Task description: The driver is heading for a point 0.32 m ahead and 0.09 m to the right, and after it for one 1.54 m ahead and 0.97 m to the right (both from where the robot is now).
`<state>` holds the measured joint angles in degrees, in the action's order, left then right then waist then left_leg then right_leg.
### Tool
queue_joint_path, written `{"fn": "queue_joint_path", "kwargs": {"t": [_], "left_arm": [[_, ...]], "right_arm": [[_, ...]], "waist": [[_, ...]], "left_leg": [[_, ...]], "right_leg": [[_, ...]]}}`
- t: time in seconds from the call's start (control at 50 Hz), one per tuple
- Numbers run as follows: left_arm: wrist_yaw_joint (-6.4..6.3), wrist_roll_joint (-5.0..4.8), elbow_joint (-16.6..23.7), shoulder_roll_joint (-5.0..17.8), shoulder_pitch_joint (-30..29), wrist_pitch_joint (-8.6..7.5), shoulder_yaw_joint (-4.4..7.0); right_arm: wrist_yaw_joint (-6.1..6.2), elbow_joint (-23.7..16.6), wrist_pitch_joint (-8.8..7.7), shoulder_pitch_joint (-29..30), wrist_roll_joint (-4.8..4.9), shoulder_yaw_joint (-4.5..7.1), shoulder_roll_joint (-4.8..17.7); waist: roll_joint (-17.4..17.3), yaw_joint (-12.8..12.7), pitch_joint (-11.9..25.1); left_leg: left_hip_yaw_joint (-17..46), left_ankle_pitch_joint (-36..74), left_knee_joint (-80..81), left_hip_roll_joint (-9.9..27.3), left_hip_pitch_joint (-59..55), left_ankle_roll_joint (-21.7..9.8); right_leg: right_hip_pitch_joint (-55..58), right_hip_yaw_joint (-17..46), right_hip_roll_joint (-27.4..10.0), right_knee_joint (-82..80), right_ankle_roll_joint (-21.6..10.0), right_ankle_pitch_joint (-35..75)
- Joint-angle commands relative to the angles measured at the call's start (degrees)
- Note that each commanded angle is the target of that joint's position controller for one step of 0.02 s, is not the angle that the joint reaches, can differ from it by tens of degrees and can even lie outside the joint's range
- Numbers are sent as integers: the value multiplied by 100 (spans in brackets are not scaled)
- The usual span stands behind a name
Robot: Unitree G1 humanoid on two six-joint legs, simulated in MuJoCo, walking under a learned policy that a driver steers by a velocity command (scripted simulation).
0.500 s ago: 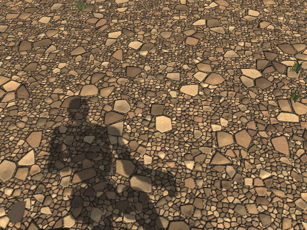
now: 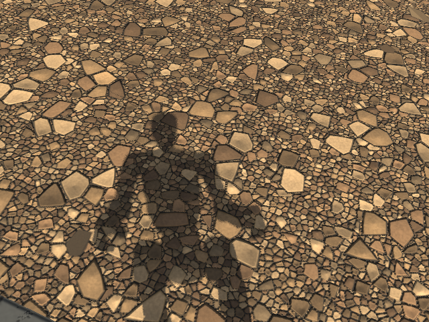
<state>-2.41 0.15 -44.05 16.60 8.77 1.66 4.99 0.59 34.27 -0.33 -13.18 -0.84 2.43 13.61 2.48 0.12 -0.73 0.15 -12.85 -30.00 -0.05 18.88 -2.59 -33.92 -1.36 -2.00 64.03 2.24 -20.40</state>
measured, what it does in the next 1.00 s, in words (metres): walks ahead: right foot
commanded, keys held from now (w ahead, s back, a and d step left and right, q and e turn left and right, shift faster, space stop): no key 0.34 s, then w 0.30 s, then w+e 0.36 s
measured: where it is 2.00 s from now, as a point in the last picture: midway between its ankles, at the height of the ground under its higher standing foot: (254, 255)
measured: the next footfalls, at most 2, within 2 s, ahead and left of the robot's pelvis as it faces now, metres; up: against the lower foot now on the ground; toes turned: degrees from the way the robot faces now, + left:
right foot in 0.18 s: +0.04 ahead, -0.14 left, +0.00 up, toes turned +0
right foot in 1.02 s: +0.40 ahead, -0.13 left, +0.00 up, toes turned -11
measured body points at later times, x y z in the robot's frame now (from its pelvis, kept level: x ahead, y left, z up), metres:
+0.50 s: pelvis +0.01 -0.01 +0.00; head +0.01 -0.01 +0.45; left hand +0.13 +0.24 -0.11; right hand +0.14 -0.27 -0.10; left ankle +0.00 +0.09 -0.72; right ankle -0.01 -0.14 -0.74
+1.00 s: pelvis +0.22 -0.02 -0.02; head +0.24 -0.01 +0.43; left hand +0.47 +0.15 -0.11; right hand +0.13 -0.23 -0.16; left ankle +0.00 +0.10 -0.73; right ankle +0.36 -0.13 -0.73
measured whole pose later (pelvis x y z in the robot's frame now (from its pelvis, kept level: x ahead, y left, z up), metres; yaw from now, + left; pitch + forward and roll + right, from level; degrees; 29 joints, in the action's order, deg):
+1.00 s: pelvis +0.22 -0.02 -0.02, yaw -7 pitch +4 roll -1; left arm 5.0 -1.4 -40.4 10.4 2.5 -3.9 1.9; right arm 0.3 52.2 -5.0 -30.2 -0.7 -0.1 10.0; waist 0.1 4.5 1.9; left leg -9.9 -26.4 -13.5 1.3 -11.1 0.6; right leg -35.6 -5.4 0.6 36.6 -7.5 -5.3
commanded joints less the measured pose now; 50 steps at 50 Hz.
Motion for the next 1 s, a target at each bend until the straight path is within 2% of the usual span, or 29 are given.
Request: {"fn": "queue_joint_path", "kwargs": {"t": [0.02, 0.1, 0.16, 0.18, 0.2, 0.22, 0.24, 0.26, 0.36, 0.38, 0.4, 0.42, 0.46, 0.5, 0.54, 0.56, 0.58, 0.6, 0.62, 0.64, 0.66, 0.7, 0.72, 0.8, 0.86, 0.94, 0.96, 0.98, 1.0], "left_arm": [[-12, -16, 382, 168, -85, -83, 2], [52, -43, 490, 64, -253, -99, -110], [117, -40, 367, -14, 80, -142, -154], [137, 51, 320, 16, 201, -175, -176], [130, 157, 348, 290, 289, -207, -151], [120, 83, 331, 672, 126, -208, -58], [174, -6, 329, 275, 0, -231, -124], [194, 30, 370, 49, -148, -262, -198], [103, 44, 227, 36, 165, -351, -228], [423, 62, 516, 286, -73, -590, -101], [480, 108, 453, 584, 146, -700, 32], [423, 113, 407, 671, 379, -772, 107], [172, 96, 642, 523, -135, -883, 88], [24, 67, 835, 244, -518, -911, -33], [-26, 50, 859, 414, -607, -732, 20], [-5, 157, 770, 371, -279, -593, 42], [53, 316, 635, 58, 155, -525, -12], [208, 448, 1054, -448, -333, -593, -146], [328, 381, 893, -364, -452, -735, -169], [315, 223, 774, -119, -467, -844, -108], [283, 198, 613, 123, -331, -896, -21], [349, 429, 607, -84, -281, -852, -40], [418, 420, 580, -164, -306, -798, -53], [706, 185, 604, -452, -822, -698, -204], [774, 226, 714, -480, -1161, -643, -275], [778, 212, 821, -201, -1304, -599, -206], [724, -455, 932, 60, -1401, -648, -110], [702, -417, 895, 79, -1102, -681, -102], [674, -331, 743, 183, -346, -660, 0]], "right_arm": [[57, -490, -162, 580, -15, 86, 495], [49, -313, -89, 311, 12, 152, 663], [30, -191, -65, 467, 123, 73, 500], [21, -109, -97, 381, 147, 40, 421], [9, -73, -160, 283, 90, -3, 305], [-44, -81, -230, 2, 14, 28, 309], [-34, -62, -227, 338, -69, 30, 354], [-19, -85, -194, 653, -38, 72, 450], [-2, 96, -110, 508, 20, 67, 214], [-279, 71, -279, 205, 97, 224, 625], [-316, 128, -365, 278, 3, 324, 783], [-261, 142, -417, 222, -108, 339, 657], [-118, 238, -560, 102, -270, 304, 352], [-85, 245, -598, 1, -208, 310, 288], [-163, 570, -631, -700, -196, 308, 207], [-194, 732, -720, -916, -261, 296, 118], [-178, 792, -839, -1264, -331, 290, 95], [-69, 726, -947, -1759, -226, 436, 822], [-19, 756, -1024, -2110, -321, 373, 861], [-49, 836, -999, -1709, -414, 320, 679], [-99, 858, -917, -1514, -450, 224, 403], [-99, 830, -815, -1082, -319, -65, -67], [-45, 726, -773, -907, -283, -110, -97], [24, 970, -792, -1509, -363, -113, 195], [-123, 1435, -759, -2088, -325, -118, 398], [-182, 1663, -717, -1983, -403, -149, 412], [-10, 1427, -513, -1376, 251, 141, 1031], [110, 1427, -421, -1507, 292, 147, 1093], [171, 1426, -371, -1513, 234, 158, 1066]], "waist": [[-1004, -138, 617], [-1160, 155, 546], [-1014, -71, 464], [-864, -135, 499], [-464, -44, 620], [384, 349, 633], [609, 144, 617], [498, 68, 393], [84, -26, 253], [102, 42, -519], [235, -98, -591], [402, -135, -343], [692, -16, -132], [466, 195, -7], [111, 395, -96], [-85, 302, -81], [-378, 284, 67], [-1506, 562, -20], [-1047, 840, -440], [-677, 582, -667], [-569, 478, -303], [-642, 86, -187], [-622, 31, -97], [-531, 402, -150], [-639, 524, -369], [-806, 313, -364], [-844, 181, -747], [-1010, 47, -307], [-1171, -344, 140]], "left_leg": [[1047, 1287, 1032, 1124, -525, -883], [1327, 1162, 913, 1269, -654, -1120], [1410, 1117, 703, 1149, -507, -978], [1345, 1015, 653, 999, -300, -765], [1134, 632, 398, 711, -29, -467], [610, 145, 384, 227, 140, -226], [317, -37, 292, 56, -372, 7], [319, -19, 226, 73, -488, 40], [336, -479, 256, 66, -488, -122], [336, -2222, 542, -46, 209, -235], [310, -2566, 390, -58, 392, -318], [108, -2012, 77, -106, 382, -269], [-80, -951, -854, -108, 11, -233], [-33, -1037, -755, 2, -302, -412], [-418, -408, 641, -125, -895, -425], [-362, -175, 1038, -69, -1433, -355], [37, -304, 1005, 226, -2048, -425], [3036, -1008, 1669, 1664, -2918, -1758], [4305, -1662, 2282, 2369, -3204, -2210], [3502, -1300, 2096, 2363, -3134, -1894], [2592, -953, 2047, 2021, -2960, -1598], [1406, -364, 2180, 1577, -2110, -1127], [1006, -75, 2343, 1430, -1771, -1003], [0, 1325, 2458, 1221, -1715, -973], [-140, 2246, 2353, 1515, -2203, -1072], [-546, 3586, 2118, 1641, -2647, -923], [-932, 5404, 1392, 1402, -2547, -417], [-1008, 6598, 704, 1436, -2399, -271], [-1043, 7108, -215, 1402, -2079, -146]], "right_leg": [[274, 253, -157, -534, 64, 247], [996, 64, -51, -1944, 18, -394], [1823, -34, 41, -3606, -125, 602], [2333, 157, -55, -4108, -217, 1434], [2799, 679, -500, -4128, -368, 2453], [2784, 693, -698, -3813, -630, 2395], [2079, 763, -601, -4039, -763, 1160], [1775, 704, -490, -4176, -677, 599], [1638, 458, -268, -4148, -528, -260], [1084, 758, -462, -4590, -814, -2224], [1139, 1071, -672, -4858, -1091, -2717], [1565, 1498, -1035, -5157, -1349, -2800], [1778, 2110, -1646, -5620, -1619, -2165], [1811, 1737, -1456, -5640, -1470, -1543], [1948, 1219, -1091, -5068, -1438, -1655], [1857, 982, -838, -4510, -1429, -1518], [1535, 660, -496, -3478, -1339, -1042], [-551, 121, 369, -1689, -751, -1027], [-1928, 1387, 477, -549, -770, -1138], [-2474, 1483, 361, 151, -812, -617], [-2219, 1191, 290, 674, -809, -272], [-1667, 769, 39, 719, -837, 478], [-1342, 570, -26, 546, -722, 860], [-1076, -8, -146, -1048, -320, 1800], [-1152, -75, -144, -2187, -513, 1815], [-688, -252, 152, -2715, -986, 1741], [-644, -749, 485, -2630, -1002, 1316], [98, -959, 695, -2622, -1049, 1314], [1206, -938, 830, -2829, -1183, 1513]]}}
